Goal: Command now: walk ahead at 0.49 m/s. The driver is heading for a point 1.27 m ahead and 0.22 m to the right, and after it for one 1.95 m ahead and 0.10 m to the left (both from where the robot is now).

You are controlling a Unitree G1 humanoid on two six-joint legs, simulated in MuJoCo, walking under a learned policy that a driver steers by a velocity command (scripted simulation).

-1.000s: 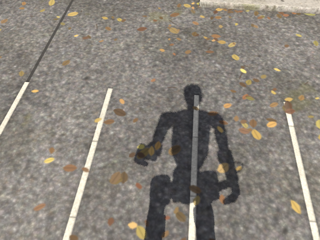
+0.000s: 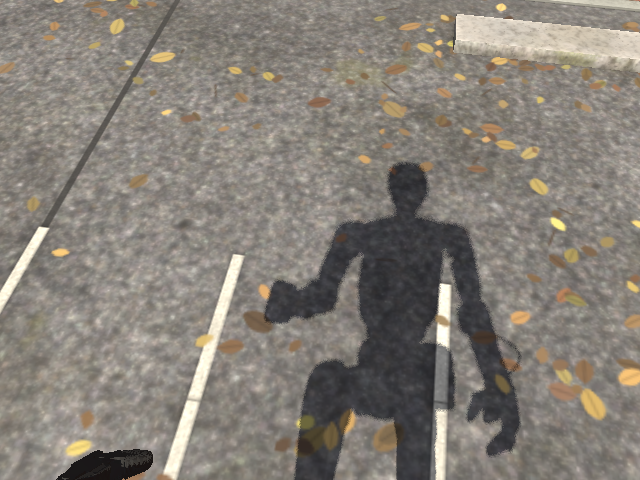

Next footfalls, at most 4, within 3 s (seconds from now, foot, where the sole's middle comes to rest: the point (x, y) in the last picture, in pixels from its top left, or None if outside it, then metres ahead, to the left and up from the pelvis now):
0.12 right None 0.24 -0.13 -0.78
0.68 left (264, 443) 0.55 0.09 -0.78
1.22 right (366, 323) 0.82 -0.16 -0.78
1.80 left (265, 228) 1.13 0.08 -0.78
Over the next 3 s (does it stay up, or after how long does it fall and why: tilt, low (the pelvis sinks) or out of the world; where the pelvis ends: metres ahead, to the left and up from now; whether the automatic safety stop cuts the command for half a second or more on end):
stays up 1.30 -0.05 0.00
